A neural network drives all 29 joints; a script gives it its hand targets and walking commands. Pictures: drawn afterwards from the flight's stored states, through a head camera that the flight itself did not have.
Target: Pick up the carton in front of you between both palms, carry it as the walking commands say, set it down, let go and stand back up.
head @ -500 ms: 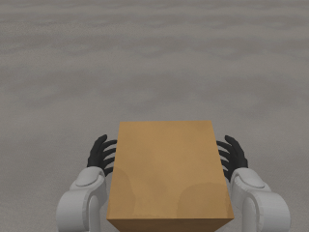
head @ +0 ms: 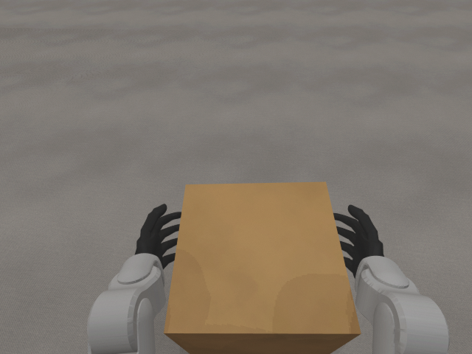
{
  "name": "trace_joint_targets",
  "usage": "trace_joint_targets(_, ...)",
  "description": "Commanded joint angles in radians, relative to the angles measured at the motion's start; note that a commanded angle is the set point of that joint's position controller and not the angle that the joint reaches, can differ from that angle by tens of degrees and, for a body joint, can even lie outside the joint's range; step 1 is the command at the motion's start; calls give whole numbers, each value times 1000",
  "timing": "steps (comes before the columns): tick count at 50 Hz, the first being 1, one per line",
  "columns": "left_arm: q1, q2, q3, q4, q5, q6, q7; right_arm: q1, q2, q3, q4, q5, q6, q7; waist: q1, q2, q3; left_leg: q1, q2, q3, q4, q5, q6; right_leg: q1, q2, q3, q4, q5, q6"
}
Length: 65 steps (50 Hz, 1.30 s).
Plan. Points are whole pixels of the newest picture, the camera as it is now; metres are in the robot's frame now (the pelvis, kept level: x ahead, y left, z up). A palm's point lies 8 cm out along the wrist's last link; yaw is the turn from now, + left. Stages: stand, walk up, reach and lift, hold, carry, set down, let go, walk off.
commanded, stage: carry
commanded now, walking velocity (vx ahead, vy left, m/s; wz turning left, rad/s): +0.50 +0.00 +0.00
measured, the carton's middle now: (256, 278) +0.24 +0.00 +0.02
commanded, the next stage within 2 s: none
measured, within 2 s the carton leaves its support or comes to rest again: neither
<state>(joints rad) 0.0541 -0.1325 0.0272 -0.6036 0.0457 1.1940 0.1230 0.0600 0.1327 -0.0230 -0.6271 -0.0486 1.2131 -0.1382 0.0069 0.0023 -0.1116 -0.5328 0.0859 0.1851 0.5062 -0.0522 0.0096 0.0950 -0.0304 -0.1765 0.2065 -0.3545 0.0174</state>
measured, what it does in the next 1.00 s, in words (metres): walks ahead: left foot, then right foot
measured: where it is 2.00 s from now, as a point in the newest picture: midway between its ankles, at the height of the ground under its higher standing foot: (250, 235)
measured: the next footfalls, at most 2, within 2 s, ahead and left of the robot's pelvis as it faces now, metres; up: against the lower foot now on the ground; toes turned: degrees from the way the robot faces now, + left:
left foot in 0.04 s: +0.20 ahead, +0.11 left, +0.00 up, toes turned +11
right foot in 0.56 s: +0.54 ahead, -0.11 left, +0.00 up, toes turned -10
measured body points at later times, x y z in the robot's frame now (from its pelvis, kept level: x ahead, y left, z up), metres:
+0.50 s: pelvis +0.32 +0.01 +0.00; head +0.31 +0.02 +0.45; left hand +0.56 +0.16 +0.10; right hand +0.56 -0.14 +0.10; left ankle +0.16 +0.10 -0.73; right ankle +0.46 -0.12 -0.71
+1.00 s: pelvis +0.64 +0.00 +0.01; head +0.64 -0.01 +0.46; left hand +0.88 +0.15 +0.10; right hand +0.88 -0.15 +0.10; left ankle +0.79 +0.12 -0.71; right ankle +0.50 -0.10 -0.73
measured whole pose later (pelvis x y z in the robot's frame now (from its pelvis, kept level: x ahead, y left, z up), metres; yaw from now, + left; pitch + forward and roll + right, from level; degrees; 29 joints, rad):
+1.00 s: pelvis +0.64 +0.00 +0.01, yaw +0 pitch +4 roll +1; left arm 0.05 -0.13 0.03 -0.61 0.04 1.19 0.12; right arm 0.06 0.13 -0.02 -0.64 -0.05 1.21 -0.13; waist 0.00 0.01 -0.09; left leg -0.55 0.09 0.17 0.51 -0.01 -0.01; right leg 0.06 -0.04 -0.19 0.21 -0.33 0.01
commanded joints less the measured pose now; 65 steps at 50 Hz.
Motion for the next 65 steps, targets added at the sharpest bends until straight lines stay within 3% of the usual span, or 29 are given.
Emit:
trace_joint_targets(1,-354,-643,-589,-59,-259,20,-89,-353,664,593,-25,265,1,90,-14,-125,-71,258,-81,95,-72,-43,20,-62,-177,-35,219,729,-71)
trace_joint_targets(2,-356,-642,-593,-59,-258,23,-87,-335,659,580,-9,261,2,91,-32,-65,-146,477,-64,63,-63,-104,21,-174,-139,-60,412,651,-45)
trace_joint_targets(3,-366,-640,-601,-76,-263,27,-86,-334,648,569,1,255,-2,93,-40,138,-223,681,184,-338,-152,-245,112,-426,-58,-50,715,419,6)
trace_joint_targets(4,-368,-654,-612,-84,-269,29,-92,-324,676,573,19,267,-9,97,-40,359,-261,800,340,-702,-299,-190,215,-671,61,27,957,-62,21)
trace_joint_targets(5,-376,-703,-633,-70,-279,21,-100,-338,716,584,-5,278,-13,108,-31,259,-244,773,352,-639,-293,-41,219,-729,1,150,1083,-111,-9)
trace_joint_targets(7,-392,-807,-643,-44,-276,-1,-122,-377,817,611,-15,290,-35,133,-27,84,-226,648,291,-430,-262,107,168,-721,-86,183,1053,-15,-43)
trace_joint_targets(8,-393,-847,-650,-29,-271,-14,-130,-402,852,625,-15,292,-46,144,-21,58,-216,588,267,-363,-286,85,132,-690,-108,186,970,40,-43)
trace_joint_targets(10,-373,-888,-659,-7,-255,-39,-137,-404,881,643,-11,297,-66,162,-19,94,-211,545,229,-273,-326,11,102,-652,-96,146,880,107,-36)
trace_joint_targets(16,-332,-859,-669,-29,-230,-65,-121,-349,818,647,-18,296,-85,177,-22,131,-107,589,188,-152,-392,27,116,-746,-86,63,581,235,7)
trace_joint_targets(24,-351,-695,-633,-83,-261,-4,-89,-326,667,590,-41,263,-37,116,-28,155,18,628,165,-55,-348,239,97,-675,-45,-21,301,327,-29)
trace_joint_targets(27,-329,-657,-602,-69,-258,13,-80,-349,639,586,-57,263,-17,98,2,142,-72,604,129,40,-81,498,47,-384,37,-102,226,277,-53)
trace_joint_targets(28,-316,-650,-589,-58,-256,15,-79,-352,632,588,-64,265,-11,94,18,84,-149,488,88,58,118,414,22,-168,30,-76,229,215,-56)
trace_joint_targets(29,-316,-637,-577,-52,-251,15,-78,-360,629,600,-85,271,-4,91,30,-117,-242,234,11,49,417,147,-25,57,-225,311,164,85,-136)
trace_joint_targets(30,-308,-658,-580,-36,-260,12,-81,-363,635,611,-98,274,1,95,25,-357,-282,-20,-115,-39,676,-354,-49,187,-392,702,10,145,-255)
trace_joint_targets(31,-318,-694,-590,-59,-276,10,-91,-378,681,630,-82,287,-3,101,15,-258,-254,-97,-61,-155,810,-416,-15,162,-402,633,23,322,-259)
trace_joint_targets(32,-336,-744,-604,-65,-286,3,-102,-383,731,636,-76,288,-10,111,15,-187,-260,-116,-17,-183,838,-392,15,116,-369,522,60,429,-236)
trace_joint_targets(34,-389,-818,-627,-81,-295,-16,-123,-412,820,652,-64,289,-29,129,5,-56,-222,-65,51,-200,681,-275,24,-26,-314,350,32,437,-160)
trace_joint_targets(38,-382,-834,-649,-83,-304,-36,-148,-375,857,657,-40,257,-59,129,3,-122,-188,-39,35,-123,473,-173,-4,-82,-266,210,-52,310,-144)
trace_joint_targets(43,-348,-746,-628,-91,-296,-26,-140,-363,795,652,-61,251,-47,108,5,-133,-87,-101,25,-54,194,-45,-35,-42,-221,113,-85,369,-146)
trace_joint_targets(47,-310,-669,-589,-68,-263,-2,-114,-351,714,632,-56,251,-17,94,9,-145,-12,-59,-14,9,35,24,-24,-29,-198,38,-35,593,-125)
trace_joint_targets(51,-316,-647,-579,-67,-248,13,-94,-339,678,614,-46,262,-2,93,-8,-141,-75,258,-94,91,-122,153,-10,-64,-148,-66,234,848,-40)
trace_joint_targets(52,-323,-647,-583,-68,-248,14,-93,-339,671,605,-46,258,-2,95,-19,-98,-119,421,-73,74,-156,236,-16,-136,-121,-76,361,768,-9)
trace_joint_targets(53,-341,-642,-588,-72,-251,17,-92,-327,664,593,-40,252,-1,97,-28,32,-198,623,109,-106,-82,580,8,-283,-87,-55,559,410,30)
trace_joint_targets(54,-339,-663,-611,-83,-266,22,-94,-330,669,591,-20,262,-6,100,-35,240,-313,883,335,-412,-65,777,190,-544,22,7,837,-81,53)
trace_joint_targets(55,-311,-688,-620,-79,-270,21,-100,-303,704,593,-16,275,-12,107,-27,233,-336,799,366,-466,-155,730,238,-563,24,112,962,-220,39)
trace_joint_targets(57,-368,-786,-659,-85,-283,1,-121,-327,807,603,-28,283,-36,129,-24,142,-317,696,302,-304,-185,653,195,-558,-47,178,899,-181,-5)
trace_joint_targets(59,-395,-862,-678,-80,-285,-23,-135,-364,880,625,-29,284,-60,149,-14,117,-271,571,223,-169,-232,536,115,-456,-73,165,602,-103,-1)
trace_joint_targets(62,-343,-884,-682,-62,-262,-52,-138,-348,887,644,-37,288,-83,163,-17,116,-286,545,212,-126,-234,400,118,-357,-29,106,391,-84,7)
trace_joint_targets(65,-316,-852,-677,-79,-247,-58,-132,-337,849,653,-54,289,-86,167,-14,121,-282,491,176,-68,-186,283,104,-278,-40,47,213,165,12)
